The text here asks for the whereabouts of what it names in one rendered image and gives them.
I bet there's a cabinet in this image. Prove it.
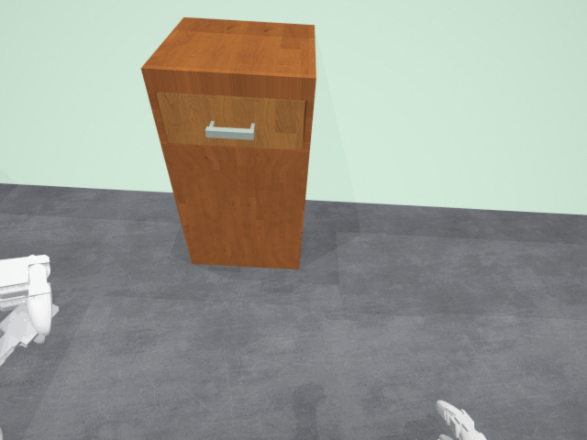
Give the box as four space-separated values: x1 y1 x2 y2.
141 17 316 270

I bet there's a robot right hand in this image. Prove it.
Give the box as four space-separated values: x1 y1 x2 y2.
437 401 487 440

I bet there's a handle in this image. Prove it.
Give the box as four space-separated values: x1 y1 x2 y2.
205 121 255 140

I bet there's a robot left hand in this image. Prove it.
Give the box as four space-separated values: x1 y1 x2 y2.
0 255 59 368

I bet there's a drawer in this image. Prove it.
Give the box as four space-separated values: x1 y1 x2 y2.
157 92 305 150

